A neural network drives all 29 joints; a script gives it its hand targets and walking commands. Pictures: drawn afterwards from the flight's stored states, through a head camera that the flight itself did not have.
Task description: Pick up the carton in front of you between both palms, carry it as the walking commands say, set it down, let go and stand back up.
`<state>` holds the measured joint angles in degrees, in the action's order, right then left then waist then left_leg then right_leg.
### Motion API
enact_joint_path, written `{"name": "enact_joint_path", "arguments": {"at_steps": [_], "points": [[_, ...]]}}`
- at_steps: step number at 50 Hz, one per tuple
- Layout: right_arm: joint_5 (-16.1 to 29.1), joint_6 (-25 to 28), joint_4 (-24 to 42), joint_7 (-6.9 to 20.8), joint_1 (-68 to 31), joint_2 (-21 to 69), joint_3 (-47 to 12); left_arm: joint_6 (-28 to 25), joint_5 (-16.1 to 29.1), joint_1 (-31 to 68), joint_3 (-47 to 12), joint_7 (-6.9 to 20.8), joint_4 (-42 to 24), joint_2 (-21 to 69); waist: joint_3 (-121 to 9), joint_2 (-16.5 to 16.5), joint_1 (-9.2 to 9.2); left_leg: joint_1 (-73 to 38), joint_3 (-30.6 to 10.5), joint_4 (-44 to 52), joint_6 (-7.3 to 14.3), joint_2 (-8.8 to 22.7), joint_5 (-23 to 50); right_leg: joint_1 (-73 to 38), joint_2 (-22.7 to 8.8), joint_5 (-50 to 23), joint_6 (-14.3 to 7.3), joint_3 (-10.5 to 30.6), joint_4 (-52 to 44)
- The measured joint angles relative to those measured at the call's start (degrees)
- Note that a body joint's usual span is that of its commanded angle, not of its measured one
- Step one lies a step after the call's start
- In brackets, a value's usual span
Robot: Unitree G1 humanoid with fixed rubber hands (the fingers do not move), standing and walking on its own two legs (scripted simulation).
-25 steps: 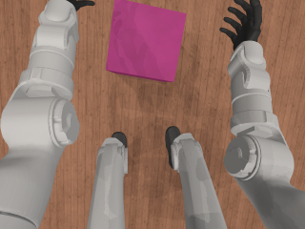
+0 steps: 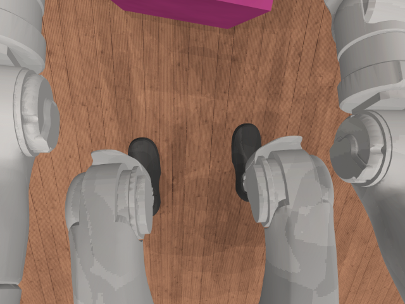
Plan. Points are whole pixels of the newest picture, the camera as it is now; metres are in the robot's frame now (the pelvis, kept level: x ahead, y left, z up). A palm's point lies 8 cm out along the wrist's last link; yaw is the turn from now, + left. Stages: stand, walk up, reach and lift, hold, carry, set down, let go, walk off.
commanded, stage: reach and lift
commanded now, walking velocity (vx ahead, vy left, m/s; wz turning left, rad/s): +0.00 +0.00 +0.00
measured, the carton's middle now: out of the picture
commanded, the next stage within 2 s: none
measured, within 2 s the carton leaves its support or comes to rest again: leaves its support in 0.92 s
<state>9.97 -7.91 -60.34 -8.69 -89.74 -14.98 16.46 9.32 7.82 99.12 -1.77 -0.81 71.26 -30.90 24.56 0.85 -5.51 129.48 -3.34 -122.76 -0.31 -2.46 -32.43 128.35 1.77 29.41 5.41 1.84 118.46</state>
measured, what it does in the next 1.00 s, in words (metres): stands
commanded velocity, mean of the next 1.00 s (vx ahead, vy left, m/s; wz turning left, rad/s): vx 0.00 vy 0.00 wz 0.00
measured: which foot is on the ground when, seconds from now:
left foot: down 0.00-1.00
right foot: down 0.00-1.00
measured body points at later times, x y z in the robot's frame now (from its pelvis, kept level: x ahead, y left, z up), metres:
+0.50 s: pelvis +0.01 -0.01 -0.02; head +0.40 +0.02 +0.19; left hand +0.61 +0.16 -0.21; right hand +0.57 -0.16 -0.20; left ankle +0.10 +0.12 -0.36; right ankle +0.13 -0.14 -0.36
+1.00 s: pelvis +0.02 -0.01 -0.01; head +0.39 +0.04 +0.23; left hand +0.60 +0.16 -0.17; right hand +0.57 -0.14 -0.17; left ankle +0.11 +0.12 -0.36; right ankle +0.13 -0.15 -0.35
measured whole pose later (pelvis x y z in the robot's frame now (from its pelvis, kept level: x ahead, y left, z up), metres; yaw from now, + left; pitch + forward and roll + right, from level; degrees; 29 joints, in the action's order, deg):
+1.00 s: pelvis +0.02 -0.01 -0.01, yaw +1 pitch +38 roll -3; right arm 6.8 -14.7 -47.3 -12.2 -78.8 -7.8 21.1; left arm 17.1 3.1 87.9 2.3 -5.6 56.3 -20.2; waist 18.6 2.8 -3.4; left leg 128.8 -3.8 -127.1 -1.7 -3.7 -36.5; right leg 128.2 5.1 33.9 5.8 3.6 124.0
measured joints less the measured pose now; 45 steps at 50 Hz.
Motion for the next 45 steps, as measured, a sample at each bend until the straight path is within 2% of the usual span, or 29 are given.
{"name": "enact_joint_path", "arguments": {"at_steps": [7, 13, 20, 25, 29, 33, 36, 40, 43, 45], "points": [[1.0, 1.83, -3.21, -0.81, -1.55, 0.25, -2.56, -2.29, 3.4, 1.92, -2.27, -0.19, 1.64, -1.28, 3.58, 1.59, 0.27, -1.43, -0.17, -3.83, -0.3, 0.76, -2.36, -0.9, -0.33, 2.0, -0.91, -0.68, 4.03], [2.42, 2.98, -3.17, -1.11, -0.5, 0.15, -3.58, -3.1, 4.74, 0.7, -4.16, 0.34, 1.37, -0.98, 2.68, 1.03, 1.06, -1.14, -0.71, -5.88, -0.64, 0.81, -3.96, -0.59, -0.35, 3.45, -1.16, -1.21, 5.94], [1.76, 2.98, -1.95, -0.98, 1.14, 1.43, -3.21, -3.13, 3.64, -0.52, -3.01, 0.68, 0.41, 1.2, 2.44, 0.84, 1.17, -0.95, -0.91, -5.76, -0.63, 0.74, -3.53, -0.58, -0.22, 3.08, -1.09, -1.34, 5.69], [1.52, 2.47, -1.44, -1.24, -0.21, 2.33, -3.16, -2.74, 2.05, 0.27, -1.89, -0.33, 0.3, 2.32, 3.68, 1.38, 1.36, -1.55, -0.88, -5.14, -0.5, 0.95, -2.85, -1.17, 0.07, 2.26, -0.96, -1.31, 4.92], [-0.2, 2.58, -1.82, -0.96, -1.86, 3.85, -1.66, -2.46, 2.32, 1.33, -3.0, -0.5, 1.13, 2.52, 4.24, 1.07, 1.46, -1.81, -0.77, -4.84, -0.42, 0.81, -2.53, -1.55, 0.08, 2.08, -0.85, -1.15, 4.64], [-5.39, 0.66, -1.29, -0.61, -2.82, 4.9, 3.52, -0.7, -1.34, 3.46, -0.17, 0.34, 3.15, 3.26, 4.83, 0.92, 1.3, -2.25, -0.62, -4.98, -0.34, 0.47, -2.58, -2.07, 0.27, 2.4, -0.66, -0.81, 4.93], [-8.62, -2.03, 0.72, 1.23, -1.76, 4.68, 7.17, 1.43, -5.29, 1.99, 2.98, 1.28, 0.86, 4.87, 3.84, 0.68, 1.89, -1.95, -0.44, -5.56, -0.21, 0.38, -3.07, -1.74, 0.52, 2.97, -0.46, -0.5, 5.6], [-10.32, -4.07, 3.09, 3.03, 0.97, 4.03, 8.68, 3.29, -5.81, -2.15, 4.61, 2.21, -4.01, 6.87, 1.95, 1.3, 2.47, -1.57, -0.14, -6.46, -0.18, 0.42, -4.08, -1.08, 1.17, 3.91, -0.23, 0.05, 6.71], [-9.35, -5.0, 4.8, 2.75, 3.15, 4.03, 7.72, 4.06, -5.34, -5.09, 5.24, 1.53, -7.3, 7.99, 0.48, 2.09, 2.37, -1.33, 0.12, -6.59, -0.19, 0.43, -4.6, -0.63, 1.7, 4.43, -0.04, 0.55, 7.06], [-6.58, -5.55, 6.72, 1.65, 5.07, 4.16, 5.82, 4.96, -4.66, -7.26, 3.76, -0.3, -10.01, 8.44, -0.88, 2.46, 2.31, -1.11, 0.1, -6.35, -0.31, 0.32, -4.75, -0.32, 2.13, 4.51, 0.09, 0.8, 6.93]]}}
